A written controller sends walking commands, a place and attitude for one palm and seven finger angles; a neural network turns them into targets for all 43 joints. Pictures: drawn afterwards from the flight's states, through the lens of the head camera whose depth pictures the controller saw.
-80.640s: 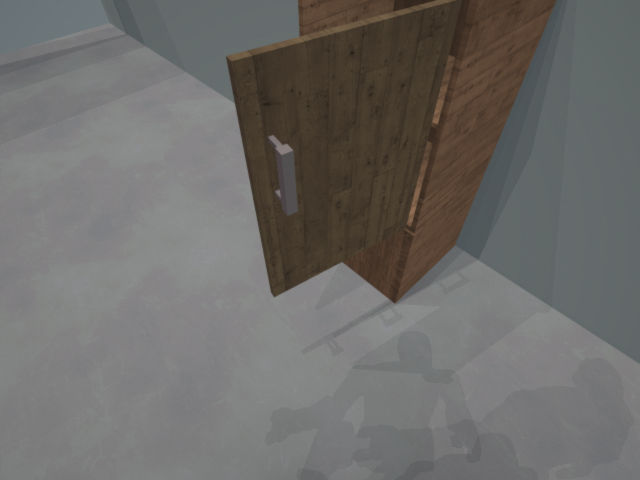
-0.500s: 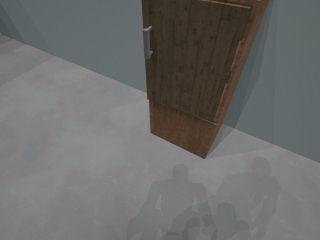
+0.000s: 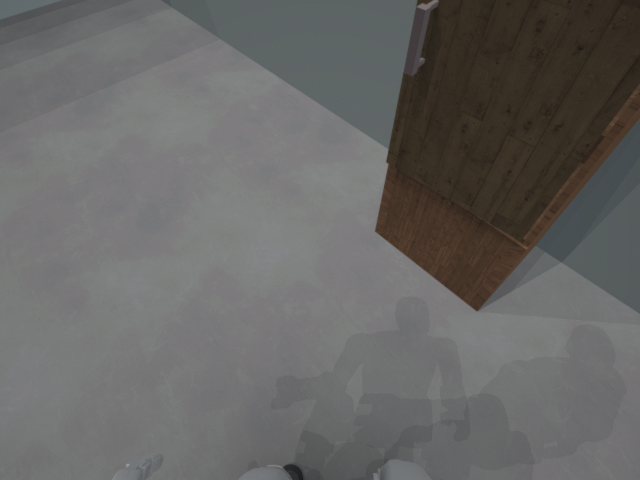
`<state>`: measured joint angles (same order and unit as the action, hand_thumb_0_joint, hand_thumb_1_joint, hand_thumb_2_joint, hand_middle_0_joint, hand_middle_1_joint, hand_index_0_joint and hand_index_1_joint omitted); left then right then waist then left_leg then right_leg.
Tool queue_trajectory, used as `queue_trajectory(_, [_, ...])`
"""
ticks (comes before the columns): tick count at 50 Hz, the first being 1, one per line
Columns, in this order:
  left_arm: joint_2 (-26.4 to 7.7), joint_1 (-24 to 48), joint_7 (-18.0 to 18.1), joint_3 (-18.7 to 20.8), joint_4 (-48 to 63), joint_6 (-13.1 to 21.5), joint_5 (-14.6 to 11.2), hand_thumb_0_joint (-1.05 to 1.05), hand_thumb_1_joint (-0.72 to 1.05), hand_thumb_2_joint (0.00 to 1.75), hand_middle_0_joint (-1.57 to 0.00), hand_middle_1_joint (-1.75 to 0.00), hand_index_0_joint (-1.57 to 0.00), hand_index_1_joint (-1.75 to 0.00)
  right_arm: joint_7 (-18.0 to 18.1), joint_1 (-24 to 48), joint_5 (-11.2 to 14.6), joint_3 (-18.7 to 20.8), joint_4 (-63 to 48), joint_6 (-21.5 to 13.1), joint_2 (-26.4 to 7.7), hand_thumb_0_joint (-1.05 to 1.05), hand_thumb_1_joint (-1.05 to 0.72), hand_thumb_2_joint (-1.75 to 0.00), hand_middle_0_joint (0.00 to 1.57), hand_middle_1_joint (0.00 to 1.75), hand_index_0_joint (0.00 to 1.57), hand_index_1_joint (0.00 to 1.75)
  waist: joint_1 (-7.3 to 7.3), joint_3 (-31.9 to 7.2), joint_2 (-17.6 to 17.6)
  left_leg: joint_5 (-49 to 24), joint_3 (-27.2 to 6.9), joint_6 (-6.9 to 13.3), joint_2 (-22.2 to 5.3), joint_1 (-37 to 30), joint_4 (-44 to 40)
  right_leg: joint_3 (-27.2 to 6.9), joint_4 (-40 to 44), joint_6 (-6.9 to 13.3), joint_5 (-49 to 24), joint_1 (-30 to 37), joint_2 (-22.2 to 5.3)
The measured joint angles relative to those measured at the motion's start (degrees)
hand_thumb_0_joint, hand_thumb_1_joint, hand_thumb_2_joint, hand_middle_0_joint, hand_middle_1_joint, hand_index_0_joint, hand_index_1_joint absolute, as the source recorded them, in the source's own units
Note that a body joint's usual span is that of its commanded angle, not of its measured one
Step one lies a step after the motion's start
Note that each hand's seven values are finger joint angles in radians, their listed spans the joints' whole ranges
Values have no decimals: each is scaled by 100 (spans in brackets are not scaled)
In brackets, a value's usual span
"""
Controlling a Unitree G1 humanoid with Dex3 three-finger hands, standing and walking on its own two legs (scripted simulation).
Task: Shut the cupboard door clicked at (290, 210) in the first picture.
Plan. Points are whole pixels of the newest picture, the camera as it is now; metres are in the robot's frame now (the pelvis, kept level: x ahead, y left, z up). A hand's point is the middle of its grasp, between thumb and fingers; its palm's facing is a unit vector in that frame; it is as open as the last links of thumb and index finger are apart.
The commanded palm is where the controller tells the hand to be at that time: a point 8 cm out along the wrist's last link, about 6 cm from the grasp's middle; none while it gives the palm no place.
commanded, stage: walk to a spot facing it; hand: left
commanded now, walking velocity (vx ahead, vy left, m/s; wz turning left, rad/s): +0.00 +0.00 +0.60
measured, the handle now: (421, 38) +0.91 -0.19 +0.05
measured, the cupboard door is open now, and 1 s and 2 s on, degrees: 4 4 4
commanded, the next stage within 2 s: turn to face it in 1.26 s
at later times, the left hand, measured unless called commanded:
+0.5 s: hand out of the picture -0.03 +0.18 -0.18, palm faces +0.38 -0.89 -0.26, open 7.4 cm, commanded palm none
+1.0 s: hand out of the picture +0.02 +0.14 -0.15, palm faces +0.66 -0.71 -0.23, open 7.4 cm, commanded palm none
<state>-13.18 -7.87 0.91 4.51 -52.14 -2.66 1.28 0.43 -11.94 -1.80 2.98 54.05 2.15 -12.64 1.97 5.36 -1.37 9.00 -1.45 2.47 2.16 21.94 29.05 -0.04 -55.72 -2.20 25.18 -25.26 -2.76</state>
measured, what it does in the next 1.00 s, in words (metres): walks ahead, turning left: right foot, then left foot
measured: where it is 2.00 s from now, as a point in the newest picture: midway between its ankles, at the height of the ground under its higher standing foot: (253, 426)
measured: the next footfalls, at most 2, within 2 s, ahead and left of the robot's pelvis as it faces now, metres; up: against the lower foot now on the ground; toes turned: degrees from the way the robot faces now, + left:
right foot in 0.14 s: +0.04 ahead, -0.16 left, +0.00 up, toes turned +6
left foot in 0.48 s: +0.00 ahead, +0.11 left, +0.00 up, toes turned +25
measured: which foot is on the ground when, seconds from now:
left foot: down 0.00-0.14, up 0.16-0.46, down 0.48-0.76, up 0.78-1.00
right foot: up 0.00-0.12, down 0.14-0.48, up 0.50-0.74, down 0.76-1.00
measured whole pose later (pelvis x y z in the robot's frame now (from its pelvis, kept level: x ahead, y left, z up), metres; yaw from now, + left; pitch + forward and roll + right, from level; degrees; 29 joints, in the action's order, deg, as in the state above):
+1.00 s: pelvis +0.13 -0.01 +0.01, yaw +42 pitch +1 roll +2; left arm -8.7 -19.1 0.4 2.8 -54.4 2.9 2.0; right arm -3.0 -9.7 -1.4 4.3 52.8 2.5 -13.4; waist 1.0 3.8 -0.5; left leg 16.1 2.8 -0.5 -3.4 33.4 60.5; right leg 15.4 -24.4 -0.8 18.5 -6.2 -7.1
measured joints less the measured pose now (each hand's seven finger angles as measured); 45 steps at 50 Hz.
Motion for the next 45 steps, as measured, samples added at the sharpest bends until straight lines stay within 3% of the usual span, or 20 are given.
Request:
queue_trajectory(5, [-47,92,6,-51,244,55,-17,0,90,90,-20,-30,-20,-30,-47,71,6,95,-131,88,-113,0,-91,-89,21,30,20,30,32,-76,-142,-146,-473,-194,48,121,-73,-16,1439,3,-182,525,177])
queue_trajectory(7, [-93,-12,6,-73,362,134,4,0,90,90,-20,-30,-20,-30,-68,54,51,153,-198,145,-128,0,-91,-89,21,30,20,30,-11,-175,-42,165,-560,-291,197,332,262,-49,2413,141,-461,910,117])
queue_trajectory(10, [66,-105,60,-133,303,135,39,0,90,90,-20,-30,-20,-30,-99,176,44,278,-210,230,-288,0,-91,-89,20,30,20,30,-39,-70,-184,1394,-433,-393,243,907,2192,170,2278,213,-592,954,67])
queue_trajectory(12, [144,-226,73,-160,235,124,41,0,90,90,-20,-30,-20,-30,-135,233,45,306,-245,242,-343,0,-91,-89,20,30,20,30,-19,-7,-177,1453,-191,-459,147,1102,3227,280,2350,208,-587,1089,-23])
queue_trajectory(14, [181,-320,74,-178,169,125,45,0,90,90,-20,-30,-20,-30,-166,257,69,290,-294,228,-336,0,-91,-89,20,30,20,30,26,53,-91,1438,17,-528,2,1055,3518,413,2419,202,-571,1212,-149])
queue_trajectory(17, [203,-421,60,-188,140,151,49,0,90,90,-20,-30,-20,-30,-194,282,93,223,-316,227,-278,0,-91,-90,20,30,19,30,16,140,79,1528,262,-566,-197,668,2885,653,2407,182,-481,1343,-356])
queue_trajectory(21, [176,-553,27,-164,154,185,57,0,90,90,-21,-30,-21,-30,-219,394,116,122,-290,233,-199,0,-91,-90,20,30,19,30,-110,224,230,1526,458,-490,-308,70,1688,1014,2153,105,-237,1383,-567])
queue_trajectory(24, [96,-736,3,-115,148,168,11,0,90,90,-21,-30,-21,-30,-242,451,92,49,-370,122,-191,0,-91,-90,20,30,20,30,-183,171,279,756,527,-299,-316,-463,516,1213,1497,2,78,1150,-705])
queue_trajectory(27, [-67,-699,-5,-57,27,-19,0,0,90,90,-21,-30,-21,-30,-184,514,54,-3,-395,-36,-78,0,-91,-89,20,30,20,30,-234,200,414,1029,412,-238,-222,-333,819,683,-21,-65,795,478,-572])
queue_trajectory(29, [-106,-635,-41,-19,-35,-85,-1,1,90,90,-20,-30,-20,-30,-125,419,34,-35,-423,-101,-30,0,-91,-89,20,30,20,30,-225,152,363,1035,270,-269,-217,-401,711,478,-523,-72,628,136,-416])
queue_trajectory(32, [-107,-543,-148,-1,15,-43,0,1,90,90,-20,-30,-20,-30,-97,247,14,-65,-372,-114,-16,0,-91,-89,20,30,20,30,-213,63,227,914,54,-299,-219,-584,409,352,-239,-80,280,-87,-305])
queue_trajectory(36, [-69,-483,-251,-31,196,121,13,1,90,90,-20,-30,-20,-30,-117,29,5,-50,-232,-49,-59,0,-91,-89,21,30,20,30,-172,-63,8,1008,-249,-356,-245,-707,382,392,1133,-88,-187,166,-159])
queue_trajectory(38, [-99,-557,-261,-52,331,296,52,1,90,90,-20,-30,-20,-30,-126,-116,43,-19,-181,-1,-71,0,-91,-89,21,30,20,30,-170,-184,-5,1537,-381,-253,-193,-519,910,455,1839,-8,-427,454,-132])
queue_trajectory(40, [-2,-577,-183,-90,353,405,66,0,90,90,-20,-30,-20,-30,-134,-135,53,49,-61,73,-139,0,-91,-89,21,30,20,30,-200,-178,-116,2072,-421,-192,-148,-70,2208,671,1630,194,-536,518,-163])
queue_trajectory(43, [176,-776,-90,-118,218,458,71,0,90,90,-20,-30,-20,-30,-206,-43,13,131,35,124,-196,1,-91,-89,20,30,20,30,-206,-229,-131,1518,-150,-221,-191,646,3836,884,1928,271,-494,876,-248])
queue_trajectory(45, [278,-910,-65,-132,50,469,71,0,90,90,-20,-30,-20,-30,-260,32,17,159,1,95,-186,1,-91,-89,20,30,20,30,-133,-257,-102,1053,40,-274,-332,942,4098,1048,2355,226,-599,1190,-293])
